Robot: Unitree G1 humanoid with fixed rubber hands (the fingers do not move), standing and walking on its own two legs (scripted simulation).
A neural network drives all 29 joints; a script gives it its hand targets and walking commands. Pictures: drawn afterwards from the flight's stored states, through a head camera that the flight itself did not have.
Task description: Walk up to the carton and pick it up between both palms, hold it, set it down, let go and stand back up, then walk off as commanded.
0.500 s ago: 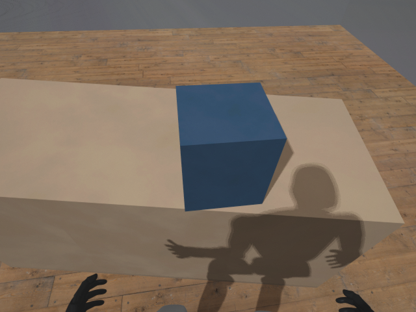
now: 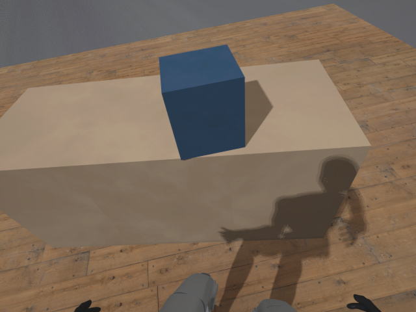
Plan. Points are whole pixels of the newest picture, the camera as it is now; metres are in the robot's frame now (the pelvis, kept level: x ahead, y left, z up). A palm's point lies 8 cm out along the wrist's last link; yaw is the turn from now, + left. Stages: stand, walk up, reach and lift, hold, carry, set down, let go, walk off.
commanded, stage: walk off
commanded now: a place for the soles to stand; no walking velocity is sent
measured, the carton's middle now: (203, 103) +0.67 +0.06 +0.02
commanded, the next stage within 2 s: stand in 1.94 s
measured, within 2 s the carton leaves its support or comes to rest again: neither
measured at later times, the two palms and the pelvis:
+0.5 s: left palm out of the picture -0.14 +0.28 -0.12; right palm out of the picture -0.16 -0.31 -0.09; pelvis -0.23 -0.01 -0.01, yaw +2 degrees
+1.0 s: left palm out of the picture -0.31 +0.29 -0.09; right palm out of the picture -0.33 -0.31 -0.11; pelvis -0.38 -0.01 -0.01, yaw +2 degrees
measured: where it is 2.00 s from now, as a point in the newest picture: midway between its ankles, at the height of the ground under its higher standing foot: outside the picture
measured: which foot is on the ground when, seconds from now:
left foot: up 0.00-0.28, down 0.30-0.62, up 0.64-0.94, down 0.96-1.00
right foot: down 0.00-0.30, up 0.32-0.58, down 0.60-1.00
